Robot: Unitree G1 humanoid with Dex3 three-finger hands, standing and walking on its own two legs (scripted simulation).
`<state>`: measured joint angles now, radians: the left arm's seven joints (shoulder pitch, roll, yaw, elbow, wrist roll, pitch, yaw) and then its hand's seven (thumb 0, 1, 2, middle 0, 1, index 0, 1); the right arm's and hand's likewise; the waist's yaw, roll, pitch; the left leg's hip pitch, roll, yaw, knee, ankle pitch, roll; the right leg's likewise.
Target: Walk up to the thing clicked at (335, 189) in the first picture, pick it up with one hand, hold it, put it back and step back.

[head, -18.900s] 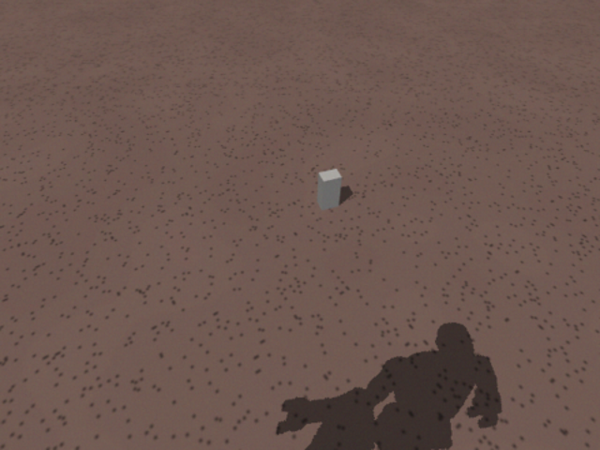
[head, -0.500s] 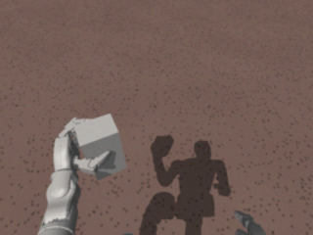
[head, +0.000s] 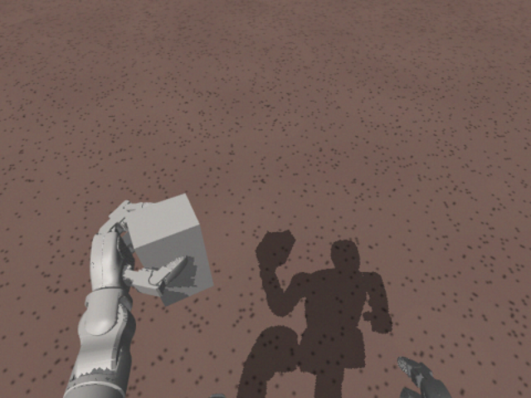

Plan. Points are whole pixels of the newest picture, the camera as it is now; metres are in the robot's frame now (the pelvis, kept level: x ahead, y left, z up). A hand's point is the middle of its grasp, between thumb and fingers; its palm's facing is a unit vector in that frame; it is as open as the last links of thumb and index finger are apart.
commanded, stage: hold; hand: left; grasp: from the side
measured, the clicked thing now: (174, 254) +0.34 +0.15 +0.01
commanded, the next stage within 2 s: crouch in 1.50 s
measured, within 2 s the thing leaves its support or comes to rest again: neither
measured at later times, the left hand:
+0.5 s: hand (157, 246) +0.33 +0.17 +0.05, palm faces +0.15 -0.99 +0.00, open 10.3 cm
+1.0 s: hand (153, 250) +0.33 +0.17 +0.05, palm faces +0.15 -0.99 -0.01, open 10.3 cm
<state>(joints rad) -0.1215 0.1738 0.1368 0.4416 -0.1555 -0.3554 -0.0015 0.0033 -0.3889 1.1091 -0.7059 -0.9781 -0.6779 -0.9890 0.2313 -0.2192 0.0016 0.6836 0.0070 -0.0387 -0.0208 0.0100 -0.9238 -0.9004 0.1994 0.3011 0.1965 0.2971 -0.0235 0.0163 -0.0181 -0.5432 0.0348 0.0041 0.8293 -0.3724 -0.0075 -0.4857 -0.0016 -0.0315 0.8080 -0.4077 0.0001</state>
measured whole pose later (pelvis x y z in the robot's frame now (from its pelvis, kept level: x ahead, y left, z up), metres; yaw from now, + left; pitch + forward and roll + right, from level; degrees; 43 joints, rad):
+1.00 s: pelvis +0.00 +0.00 +0.00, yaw +0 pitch +5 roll -1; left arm -0.11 0.17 0.14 0.44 -0.16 -0.36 -0.01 0.00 -0.38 1.10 -0.71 -0.98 -0.68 -0.99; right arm 0.23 -0.22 0.00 0.68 0.01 -0.04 -0.02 0.01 -0.93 -0.90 0.20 0.30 0.20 0.30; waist -0.02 0.02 -0.03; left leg -0.54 0.04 0.00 0.83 -0.38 -0.01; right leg -0.48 0.00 -0.03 0.80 -0.41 0.00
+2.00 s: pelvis -0.02 +0.00 -0.04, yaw +0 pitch +14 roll -1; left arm -0.22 0.16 0.24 0.66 -0.13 -0.56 0.03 0.00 -0.39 1.10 -0.72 -0.96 -0.70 -0.97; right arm 0.19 -0.22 -0.02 0.67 -0.03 -0.08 0.02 0.01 -0.90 -0.90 0.20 0.30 0.20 0.30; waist -0.05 -0.02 -0.06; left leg -0.89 0.04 -0.02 1.08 -0.43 -0.01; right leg -0.83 0.00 -0.04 1.06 -0.48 -0.01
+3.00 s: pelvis -0.08 +0.00 -0.38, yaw -7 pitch +29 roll -6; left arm -0.66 0.47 0.58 1.16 -0.10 -0.81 -0.11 0.00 -0.40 1.13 -0.70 -0.99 -0.67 -1.00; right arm 0.09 -0.26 0.10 0.76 -0.14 0.01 0.08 0.00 -0.92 -0.91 0.20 0.30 0.20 0.30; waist -0.15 -0.05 -0.05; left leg -2.20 0.06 -0.13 2.33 -0.65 -0.01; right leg -2.11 0.03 -0.11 2.29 -0.70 -0.01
